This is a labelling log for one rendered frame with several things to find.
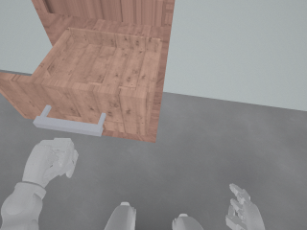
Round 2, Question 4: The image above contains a left robot forearm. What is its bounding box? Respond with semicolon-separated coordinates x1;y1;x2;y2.
0;181;47;230

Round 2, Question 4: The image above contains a left robot hand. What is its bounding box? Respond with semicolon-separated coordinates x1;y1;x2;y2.
22;138;79;188

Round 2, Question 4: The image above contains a robot left shin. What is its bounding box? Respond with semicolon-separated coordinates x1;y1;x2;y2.
120;201;130;206

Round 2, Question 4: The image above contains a right robot hand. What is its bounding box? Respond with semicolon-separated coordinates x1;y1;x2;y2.
225;183;266;230

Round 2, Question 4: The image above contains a cabinet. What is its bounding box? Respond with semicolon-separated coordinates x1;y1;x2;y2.
32;0;176;143

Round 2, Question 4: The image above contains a drawer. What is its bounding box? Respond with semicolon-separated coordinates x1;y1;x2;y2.
0;27;163;136

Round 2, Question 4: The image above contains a left robot thigh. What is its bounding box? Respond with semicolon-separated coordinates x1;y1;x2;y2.
105;205;136;230

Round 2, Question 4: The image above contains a handle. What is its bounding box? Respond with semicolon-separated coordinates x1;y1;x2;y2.
33;104;106;137

